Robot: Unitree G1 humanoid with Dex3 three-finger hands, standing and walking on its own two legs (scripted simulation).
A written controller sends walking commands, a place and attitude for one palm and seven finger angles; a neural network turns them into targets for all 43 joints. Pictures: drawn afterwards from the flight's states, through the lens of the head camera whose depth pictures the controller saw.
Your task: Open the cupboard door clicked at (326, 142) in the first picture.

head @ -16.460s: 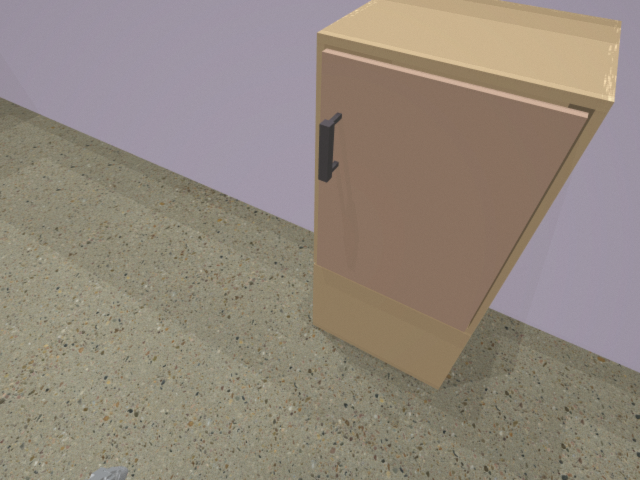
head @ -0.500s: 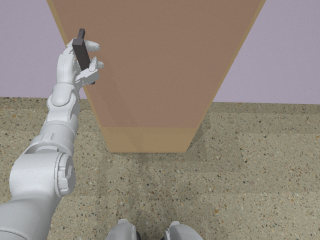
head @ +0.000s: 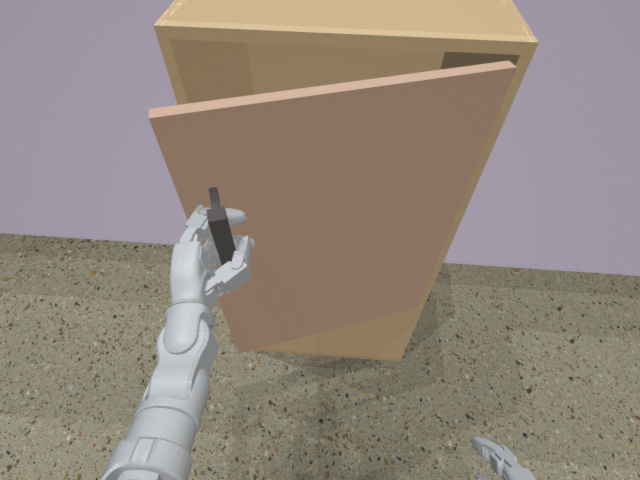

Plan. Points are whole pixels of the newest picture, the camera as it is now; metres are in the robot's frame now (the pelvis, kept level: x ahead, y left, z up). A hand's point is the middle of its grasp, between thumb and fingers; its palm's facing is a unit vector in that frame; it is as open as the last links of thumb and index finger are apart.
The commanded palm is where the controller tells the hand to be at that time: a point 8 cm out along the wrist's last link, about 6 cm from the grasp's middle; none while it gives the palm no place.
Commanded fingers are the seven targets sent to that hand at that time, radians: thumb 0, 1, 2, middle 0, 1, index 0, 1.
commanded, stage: pull the door open along its arc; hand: left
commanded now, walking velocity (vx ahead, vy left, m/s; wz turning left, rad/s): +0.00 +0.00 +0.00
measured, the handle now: (224, 236) +0.41 +0.14 +0.08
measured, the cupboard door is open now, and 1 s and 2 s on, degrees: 20 39 42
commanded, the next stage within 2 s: open thumb and fingers to let go in 0.48 s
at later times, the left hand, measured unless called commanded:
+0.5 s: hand (296, 336) +0.27 +0.03 +0.08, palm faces +0.35 -0.94 +0.00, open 5.6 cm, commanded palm +0.21 +0.07 +0.08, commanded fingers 0.00 0.90 0.90 -0.40 -1.35 -0.40 -1.35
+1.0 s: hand (304, 340) +0.26 +0.03 +0.08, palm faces +0.35 -0.94 +0.00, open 10.4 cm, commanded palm +0.22 +0.07 +0.08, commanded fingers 0.00 -0.50 0.30 -0.30 -1.20 -0.30 -1.20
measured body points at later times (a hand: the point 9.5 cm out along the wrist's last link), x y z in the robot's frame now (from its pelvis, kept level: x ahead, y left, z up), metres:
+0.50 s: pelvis -0.01 -0.05 +0.00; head +0.00 -0.07 +0.45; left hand +0.24 +0.08 +0.08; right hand +0.17 -0.26 -0.10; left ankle +0.02 +0.08 -0.70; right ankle -0.02 -0.07 -0.70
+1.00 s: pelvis +0.00 -0.06 +0.00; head +0.02 -0.10 +0.45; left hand +0.24 +0.07 +0.08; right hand +0.20 -0.26 -0.10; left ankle +0.02 +0.08 -0.70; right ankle -0.02 -0.07 -0.70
